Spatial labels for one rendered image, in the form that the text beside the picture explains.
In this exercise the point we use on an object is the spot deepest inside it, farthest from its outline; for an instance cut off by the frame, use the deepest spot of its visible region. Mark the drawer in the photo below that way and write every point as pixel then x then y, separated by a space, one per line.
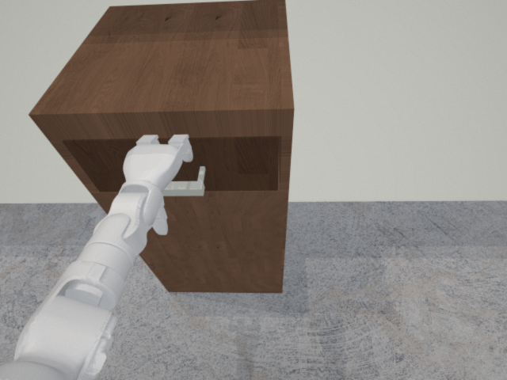
pixel 231 163

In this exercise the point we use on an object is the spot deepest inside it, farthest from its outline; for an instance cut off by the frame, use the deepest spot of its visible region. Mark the left robot forearm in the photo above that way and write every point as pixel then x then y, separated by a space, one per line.
pixel 98 275

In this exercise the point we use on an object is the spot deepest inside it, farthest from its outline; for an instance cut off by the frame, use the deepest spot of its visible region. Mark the cabinet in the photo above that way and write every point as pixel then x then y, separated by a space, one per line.
pixel 203 69

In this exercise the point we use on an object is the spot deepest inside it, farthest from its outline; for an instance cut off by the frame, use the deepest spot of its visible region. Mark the robot left upper arm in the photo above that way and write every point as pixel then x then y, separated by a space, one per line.
pixel 70 341

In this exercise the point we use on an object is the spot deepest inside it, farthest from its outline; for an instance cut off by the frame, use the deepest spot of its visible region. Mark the left robot hand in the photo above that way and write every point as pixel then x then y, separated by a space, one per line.
pixel 157 164

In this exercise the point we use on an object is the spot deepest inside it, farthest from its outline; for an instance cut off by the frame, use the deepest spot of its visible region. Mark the handle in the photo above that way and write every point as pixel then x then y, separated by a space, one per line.
pixel 186 188

